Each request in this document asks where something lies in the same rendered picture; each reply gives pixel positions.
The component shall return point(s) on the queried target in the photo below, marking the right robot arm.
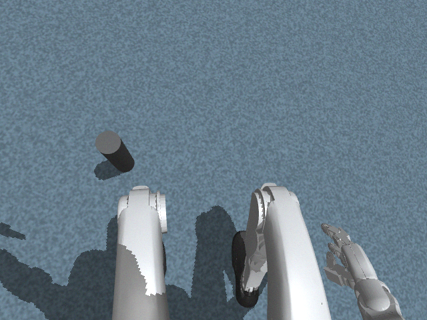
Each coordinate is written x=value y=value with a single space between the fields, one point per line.
x=375 y=301

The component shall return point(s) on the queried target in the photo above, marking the can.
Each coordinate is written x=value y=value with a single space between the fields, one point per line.
x=110 y=145

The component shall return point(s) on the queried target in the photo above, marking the right robot hand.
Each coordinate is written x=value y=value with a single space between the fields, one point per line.
x=356 y=264

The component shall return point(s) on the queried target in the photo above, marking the right robot foot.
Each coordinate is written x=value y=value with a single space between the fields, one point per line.
x=244 y=298

